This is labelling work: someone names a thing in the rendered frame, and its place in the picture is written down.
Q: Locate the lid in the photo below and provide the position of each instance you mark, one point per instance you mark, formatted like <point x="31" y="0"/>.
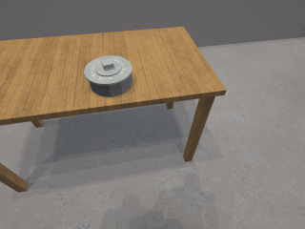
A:
<point x="95" y="73"/>

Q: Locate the pot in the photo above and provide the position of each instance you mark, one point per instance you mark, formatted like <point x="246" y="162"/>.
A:
<point x="112" y="90"/>

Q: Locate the table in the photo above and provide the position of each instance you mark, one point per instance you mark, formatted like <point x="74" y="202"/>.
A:
<point x="43" y="78"/>

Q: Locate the knob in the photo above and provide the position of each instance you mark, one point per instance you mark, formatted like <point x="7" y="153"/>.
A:
<point x="107" y="63"/>

